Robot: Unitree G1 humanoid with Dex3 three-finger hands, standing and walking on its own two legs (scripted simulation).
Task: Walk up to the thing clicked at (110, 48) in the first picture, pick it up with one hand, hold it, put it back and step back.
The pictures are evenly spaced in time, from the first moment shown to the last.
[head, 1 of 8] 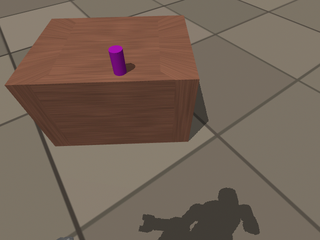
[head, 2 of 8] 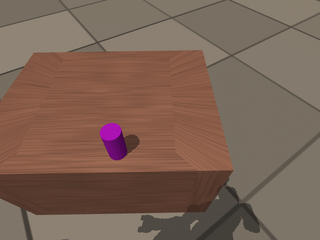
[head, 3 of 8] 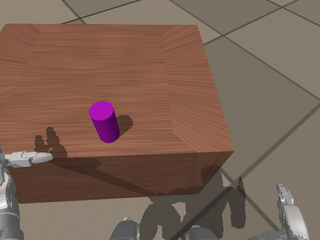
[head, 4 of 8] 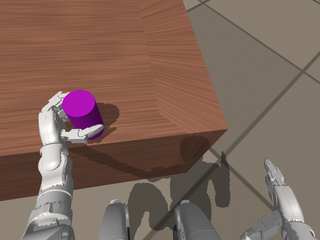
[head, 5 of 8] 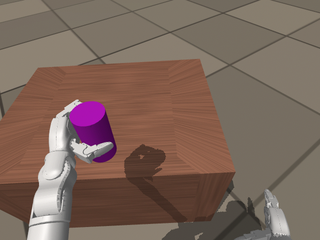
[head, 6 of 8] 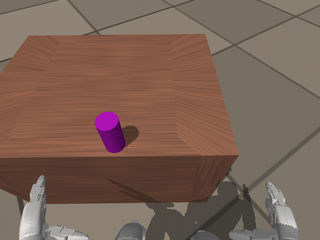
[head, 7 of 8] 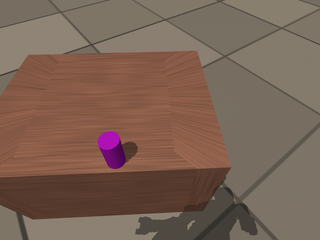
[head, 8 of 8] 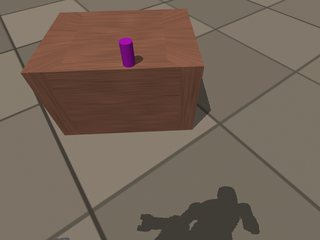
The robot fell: no
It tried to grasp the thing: yes
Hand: left
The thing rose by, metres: 0.23
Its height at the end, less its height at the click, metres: +0.00
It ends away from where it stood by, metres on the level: 0.03
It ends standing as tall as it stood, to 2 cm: yes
